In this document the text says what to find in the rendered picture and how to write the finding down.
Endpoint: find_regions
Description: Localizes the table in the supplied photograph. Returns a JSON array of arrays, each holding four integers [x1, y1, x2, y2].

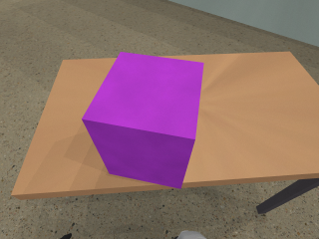
[[11, 51, 319, 214]]

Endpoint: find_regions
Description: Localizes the carton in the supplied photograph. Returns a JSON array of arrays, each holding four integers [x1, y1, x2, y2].
[[82, 52, 204, 189]]

